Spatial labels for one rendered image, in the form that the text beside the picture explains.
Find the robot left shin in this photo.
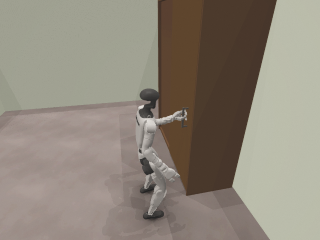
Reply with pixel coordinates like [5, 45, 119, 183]
[144, 174, 153, 189]

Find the left robot forearm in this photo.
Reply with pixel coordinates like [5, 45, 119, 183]
[155, 115, 174, 126]

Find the humanoid robot torso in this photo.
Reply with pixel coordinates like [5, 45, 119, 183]
[135, 108, 157, 165]

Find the handle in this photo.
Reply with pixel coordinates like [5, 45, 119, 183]
[181, 107, 189, 128]

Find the left robot hand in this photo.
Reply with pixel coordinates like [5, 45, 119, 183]
[172, 110, 187, 121]

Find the wardrobe door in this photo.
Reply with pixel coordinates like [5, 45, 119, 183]
[161, 0, 173, 143]
[169, 0, 203, 190]

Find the right robot hand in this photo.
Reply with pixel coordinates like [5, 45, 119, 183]
[164, 167, 181, 182]

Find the right robot forearm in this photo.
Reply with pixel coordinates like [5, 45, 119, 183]
[144, 149, 168, 173]

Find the right robot upper arm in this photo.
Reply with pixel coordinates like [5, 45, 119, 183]
[141, 119, 157, 156]

